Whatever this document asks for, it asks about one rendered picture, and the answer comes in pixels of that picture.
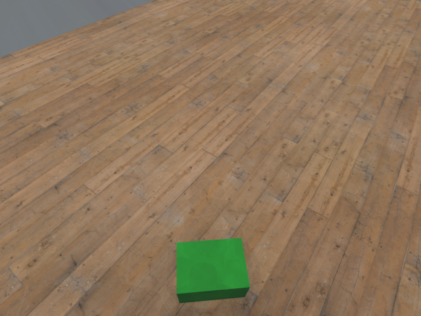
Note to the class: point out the carton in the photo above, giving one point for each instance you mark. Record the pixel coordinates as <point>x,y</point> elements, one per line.
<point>211,270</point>

